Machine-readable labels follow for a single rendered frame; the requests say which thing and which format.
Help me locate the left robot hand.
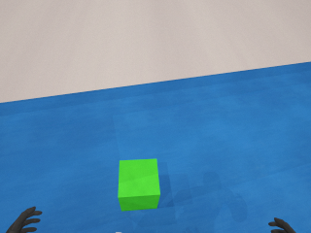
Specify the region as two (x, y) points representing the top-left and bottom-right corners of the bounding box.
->
(6, 206), (42, 233)

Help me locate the carton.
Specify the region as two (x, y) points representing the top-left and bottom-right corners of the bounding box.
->
(118, 158), (160, 212)

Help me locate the right robot hand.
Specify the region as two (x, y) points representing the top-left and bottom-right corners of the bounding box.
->
(268, 217), (296, 233)

